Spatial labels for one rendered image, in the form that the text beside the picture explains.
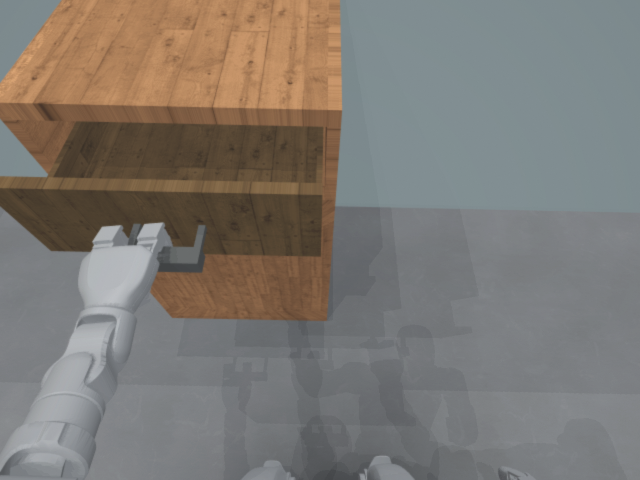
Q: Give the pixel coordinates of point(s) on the robot left shin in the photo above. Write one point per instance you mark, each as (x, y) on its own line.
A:
(272, 464)

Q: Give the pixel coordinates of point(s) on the robot left hand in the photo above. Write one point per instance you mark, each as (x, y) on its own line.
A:
(114, 274)

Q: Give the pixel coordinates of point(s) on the drawer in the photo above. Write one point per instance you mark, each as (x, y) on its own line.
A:
(258, 189)

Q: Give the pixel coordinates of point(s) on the handle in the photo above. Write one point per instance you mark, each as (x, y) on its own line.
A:
(178, 259)

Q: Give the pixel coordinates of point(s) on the left robot forearm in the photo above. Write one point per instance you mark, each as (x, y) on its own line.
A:
(57, 436)

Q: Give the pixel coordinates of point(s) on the robot right shin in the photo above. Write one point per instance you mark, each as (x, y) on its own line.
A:
(380, 460)

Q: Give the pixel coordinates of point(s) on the robot shin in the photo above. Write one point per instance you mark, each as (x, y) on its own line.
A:
(272, 464)
(380, 460)

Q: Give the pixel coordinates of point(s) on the cabinet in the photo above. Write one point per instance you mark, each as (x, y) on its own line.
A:
(227, 62)

